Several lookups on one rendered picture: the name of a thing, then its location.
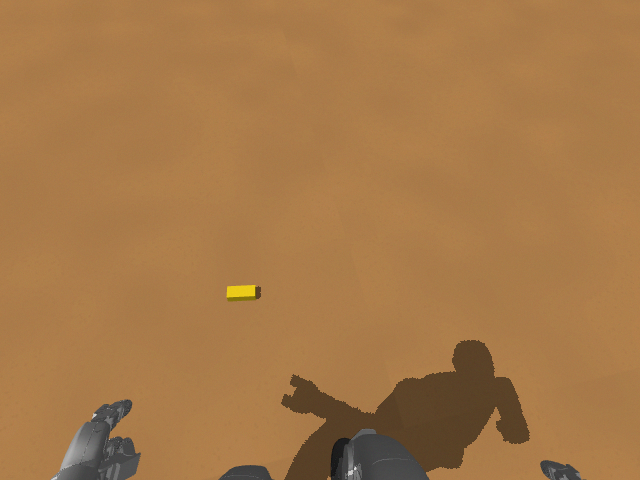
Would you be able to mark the right robot foot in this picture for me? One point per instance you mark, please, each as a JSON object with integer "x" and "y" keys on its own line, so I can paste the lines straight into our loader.
{"x": 337, "y": 458}

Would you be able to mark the left robot hand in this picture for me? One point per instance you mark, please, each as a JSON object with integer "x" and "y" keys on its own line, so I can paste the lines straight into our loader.
{"x": 91, "y": 447}

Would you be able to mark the small box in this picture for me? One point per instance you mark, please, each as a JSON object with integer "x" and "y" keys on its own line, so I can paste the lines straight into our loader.
{"x": 241, "y": 293}

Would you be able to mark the right robot hand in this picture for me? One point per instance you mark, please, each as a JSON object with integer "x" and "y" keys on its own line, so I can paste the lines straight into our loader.
{"x": 557, "y": 471}

